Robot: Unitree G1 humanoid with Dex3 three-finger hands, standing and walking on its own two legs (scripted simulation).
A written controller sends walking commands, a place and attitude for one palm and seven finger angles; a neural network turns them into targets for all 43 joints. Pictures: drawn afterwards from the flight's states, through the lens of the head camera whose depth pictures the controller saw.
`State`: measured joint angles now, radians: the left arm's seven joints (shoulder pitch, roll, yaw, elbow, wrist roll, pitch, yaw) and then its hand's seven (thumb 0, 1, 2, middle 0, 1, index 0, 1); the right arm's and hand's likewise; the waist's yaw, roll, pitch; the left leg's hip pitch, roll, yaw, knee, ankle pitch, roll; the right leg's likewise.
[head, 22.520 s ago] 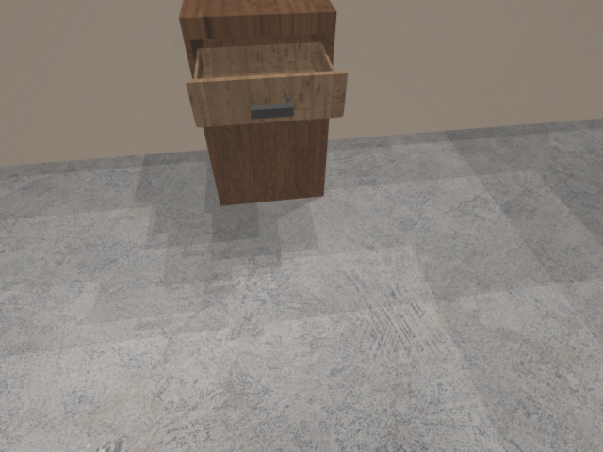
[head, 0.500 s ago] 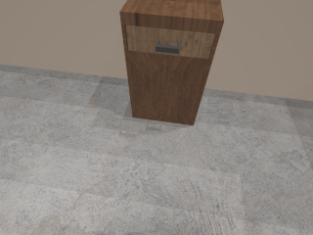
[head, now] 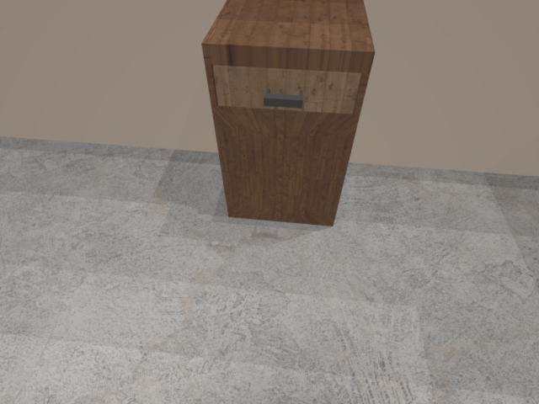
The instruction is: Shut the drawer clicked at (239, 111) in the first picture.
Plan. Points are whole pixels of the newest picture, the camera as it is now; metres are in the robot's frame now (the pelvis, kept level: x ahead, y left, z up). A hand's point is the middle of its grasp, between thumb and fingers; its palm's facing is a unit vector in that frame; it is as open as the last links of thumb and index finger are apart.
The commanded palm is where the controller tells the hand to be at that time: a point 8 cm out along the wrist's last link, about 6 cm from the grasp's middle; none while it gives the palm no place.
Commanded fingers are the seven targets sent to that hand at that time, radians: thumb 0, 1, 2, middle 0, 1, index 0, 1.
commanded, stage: let the arm hang, fingers relaxed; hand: left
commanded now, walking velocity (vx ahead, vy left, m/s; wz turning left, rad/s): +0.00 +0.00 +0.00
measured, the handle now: (284, 96) +0.99 +0.01 -0.08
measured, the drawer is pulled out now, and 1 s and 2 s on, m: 0.00 0.00 0.00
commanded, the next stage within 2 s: look to check the result in 0.20 s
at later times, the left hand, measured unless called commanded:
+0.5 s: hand out of the picture +0.05 +0.18 -0.17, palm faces +0.00 -0.97 -0.24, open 7.3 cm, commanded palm none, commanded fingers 0.00 0.90 0.90 -0.20 -0.30 -0.20 -0.30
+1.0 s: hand out of the picture +0.10 +0.20 -0.16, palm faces -0.01 -0.96 -0.29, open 7.3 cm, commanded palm none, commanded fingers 0.00 0.90 0.90 -0.20 -0.30 -0.20 -0.30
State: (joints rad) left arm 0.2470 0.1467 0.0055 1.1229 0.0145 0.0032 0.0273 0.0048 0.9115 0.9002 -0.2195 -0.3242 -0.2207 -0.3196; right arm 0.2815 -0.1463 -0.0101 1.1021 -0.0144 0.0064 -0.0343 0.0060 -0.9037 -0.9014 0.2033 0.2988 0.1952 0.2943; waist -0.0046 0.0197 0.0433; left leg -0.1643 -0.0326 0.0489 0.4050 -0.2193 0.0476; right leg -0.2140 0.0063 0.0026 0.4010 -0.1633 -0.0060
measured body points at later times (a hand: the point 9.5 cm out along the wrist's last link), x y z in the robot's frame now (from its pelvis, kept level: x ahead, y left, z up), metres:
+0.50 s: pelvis +0.02 -0.01 +0.00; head +0.04 -0.02 +0.45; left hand +0.06 +0.23 -0.15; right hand +0.02 -0.24 -0.16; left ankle +0.00 +0.09 -0.74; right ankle +0.03 -0.12 -0.74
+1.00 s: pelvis +0.03 -0.02 +0.00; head +0.05 -0.03 +0.45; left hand +0.10 +0.25 -0.14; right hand +0.07 -0.29 -0.15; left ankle +0.00 +0.09 -0.74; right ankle +0.03 -0.12 -0.74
